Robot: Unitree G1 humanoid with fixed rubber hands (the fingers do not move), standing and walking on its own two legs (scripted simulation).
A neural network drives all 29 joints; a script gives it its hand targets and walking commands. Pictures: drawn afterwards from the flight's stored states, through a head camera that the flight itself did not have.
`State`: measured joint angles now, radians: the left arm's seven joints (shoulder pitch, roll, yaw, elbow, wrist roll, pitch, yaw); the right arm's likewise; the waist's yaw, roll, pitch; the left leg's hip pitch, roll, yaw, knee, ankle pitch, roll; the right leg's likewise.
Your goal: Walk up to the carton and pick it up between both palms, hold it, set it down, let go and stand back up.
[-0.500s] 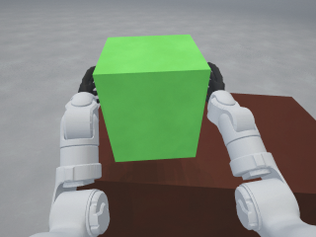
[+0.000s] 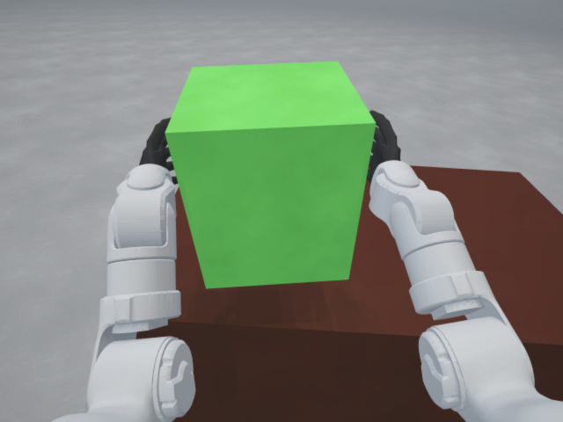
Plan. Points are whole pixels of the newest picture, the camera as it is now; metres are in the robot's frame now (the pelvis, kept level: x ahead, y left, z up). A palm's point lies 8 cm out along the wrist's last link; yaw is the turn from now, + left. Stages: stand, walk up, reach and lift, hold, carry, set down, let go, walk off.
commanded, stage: hold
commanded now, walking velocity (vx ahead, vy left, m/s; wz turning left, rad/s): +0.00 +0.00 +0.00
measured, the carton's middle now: (271, 175) +0.40 +0.01 +0.22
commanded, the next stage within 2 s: none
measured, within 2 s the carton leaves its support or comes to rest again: neither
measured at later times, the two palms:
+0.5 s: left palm (156, 174) +0.36 +0.16 +0.24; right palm (383, 167) +0.37 -0.14 +0.25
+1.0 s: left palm (154, 171) +0.35 +0.16 +0.25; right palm (384, 177) +0.36 -0.14 +0.24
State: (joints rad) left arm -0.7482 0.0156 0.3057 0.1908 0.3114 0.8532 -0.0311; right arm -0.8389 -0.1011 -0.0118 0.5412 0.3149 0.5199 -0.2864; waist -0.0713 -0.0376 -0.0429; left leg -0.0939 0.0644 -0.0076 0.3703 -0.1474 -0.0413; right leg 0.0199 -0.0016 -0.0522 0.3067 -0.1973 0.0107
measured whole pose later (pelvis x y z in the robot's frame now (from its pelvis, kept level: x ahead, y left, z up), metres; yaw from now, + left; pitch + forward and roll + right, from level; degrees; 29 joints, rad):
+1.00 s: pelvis +0.00 +0.00 +0.00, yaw +0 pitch -10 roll -1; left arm -0.76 0.00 0.33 0.15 0.36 0.87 -0.06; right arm -0.80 -0.07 -0.03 0.52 0.29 0.48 -0.28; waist -0.08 -0.04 0.00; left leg -0.05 0.06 -0.01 0.36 -0.14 -0.04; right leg 0.06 -0.01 -0.05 0.31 -0.20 0.01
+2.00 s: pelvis +0.00 +0.00 +0.00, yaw +0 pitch -8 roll -1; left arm -0.73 0.01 0.30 0.15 0.32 0.86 -0.03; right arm -0.82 -0.10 -0.01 0.52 0.32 0.51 -0.29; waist -0.08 -0.04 -0.03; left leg -0.09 0.06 -0.01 0.37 -0.15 -0.04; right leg 0.03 0.00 -0.06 0.30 -0.20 0.01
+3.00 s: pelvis +0.00 +0.00 +0.00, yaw +0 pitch -8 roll -1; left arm -0.76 0.02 0.31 0.20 0.32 0.86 -0.04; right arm -0.84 -0.10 -0.02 0.55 0.31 0.52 -0.29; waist -0.07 -0.04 -0.04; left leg -0.09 0.06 -0.01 0.37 -0.15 -0.04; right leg 0.02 0.00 -0.05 0.31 -0.20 0.01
